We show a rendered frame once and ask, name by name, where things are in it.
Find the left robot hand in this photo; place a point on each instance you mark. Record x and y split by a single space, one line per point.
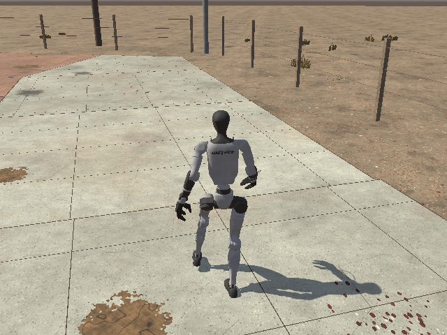
179 210

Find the robot right upper arm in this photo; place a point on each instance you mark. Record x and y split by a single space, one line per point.
247 156

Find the robot thigh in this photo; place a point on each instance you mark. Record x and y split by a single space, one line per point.
206 204
236 221

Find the right robot forearm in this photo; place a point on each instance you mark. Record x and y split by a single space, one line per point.
253 178

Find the robot left upper arm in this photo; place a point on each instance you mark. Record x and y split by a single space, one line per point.
197 157

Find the left robot forearm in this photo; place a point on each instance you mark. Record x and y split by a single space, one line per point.
186 190

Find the left robot thigh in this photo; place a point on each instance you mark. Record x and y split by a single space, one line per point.
206 204

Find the right robot thigh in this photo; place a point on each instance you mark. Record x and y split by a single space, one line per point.
236 221

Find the right robot hand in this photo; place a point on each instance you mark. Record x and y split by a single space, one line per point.
246 181

